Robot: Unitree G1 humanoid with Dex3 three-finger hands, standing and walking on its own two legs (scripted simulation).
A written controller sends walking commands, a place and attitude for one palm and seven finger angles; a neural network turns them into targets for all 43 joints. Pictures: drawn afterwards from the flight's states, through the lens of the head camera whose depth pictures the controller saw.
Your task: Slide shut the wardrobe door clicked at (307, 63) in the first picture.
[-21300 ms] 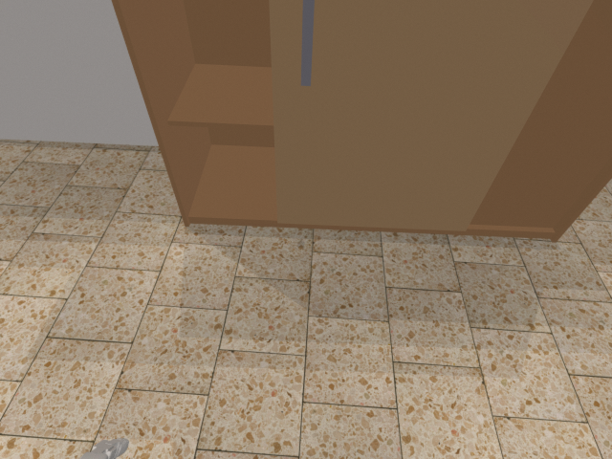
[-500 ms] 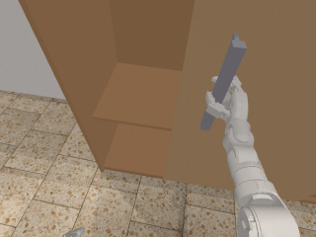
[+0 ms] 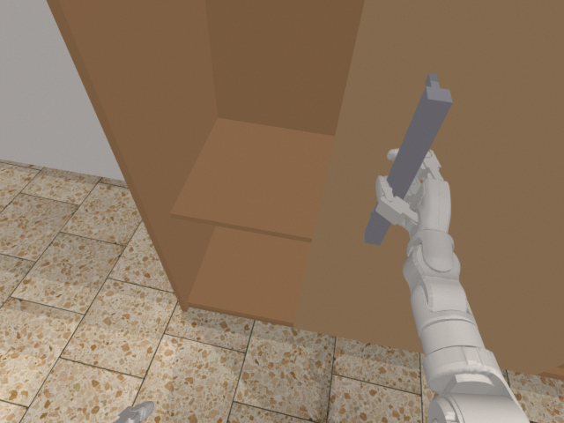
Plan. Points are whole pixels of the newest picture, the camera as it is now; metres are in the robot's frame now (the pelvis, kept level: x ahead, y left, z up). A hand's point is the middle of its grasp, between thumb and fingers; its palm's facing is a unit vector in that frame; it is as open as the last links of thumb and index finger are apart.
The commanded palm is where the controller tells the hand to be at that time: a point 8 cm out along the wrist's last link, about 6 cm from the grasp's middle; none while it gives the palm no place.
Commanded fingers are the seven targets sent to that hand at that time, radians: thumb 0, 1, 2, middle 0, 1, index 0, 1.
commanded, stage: grip the handle and tug to test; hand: right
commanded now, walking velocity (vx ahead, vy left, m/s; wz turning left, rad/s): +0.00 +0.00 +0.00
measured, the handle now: (397, 171) +0.48 -0.10 +0.11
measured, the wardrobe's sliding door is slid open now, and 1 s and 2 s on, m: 0.39 0.37 0.33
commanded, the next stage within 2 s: tug the door sideways, standing still in 0.08 s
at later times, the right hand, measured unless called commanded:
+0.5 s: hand (384, 197) +0.42 -0.08 +0.11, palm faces +0.05 +1.00 -0.01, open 6.4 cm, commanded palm +0.40 -0.09 +0.11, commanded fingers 0.00 -0.90 -0.90 0.45 1.40 0.45 1.40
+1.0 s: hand (372, 196) +0.42 -0.06 +0.11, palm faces +0.06 +1.00 -0.04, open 6.5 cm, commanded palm +0.40 -0.05 +0.11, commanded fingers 0.00 -0.90 -0.90 0.45 1.40 0.45 1.40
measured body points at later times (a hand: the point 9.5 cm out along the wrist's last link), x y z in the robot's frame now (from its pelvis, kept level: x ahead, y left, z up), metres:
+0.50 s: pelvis +0.03 -0.01 +0.00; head +0.08 +0.01 +0.45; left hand +0.17 +0.22 -0.12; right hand +0.41 -0.13 +0.11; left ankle -0.05 +0.11 -0.72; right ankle -0.01 -0.14 -0.72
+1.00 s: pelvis +0.00 -0.01 -0.01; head +0.06 +0.00 +0.44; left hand +0.11 +0.21 -0.14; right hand +0.41 -0.11 +0.11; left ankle -0.05 +0.12 -0.72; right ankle -0.01 -0.14 -0.72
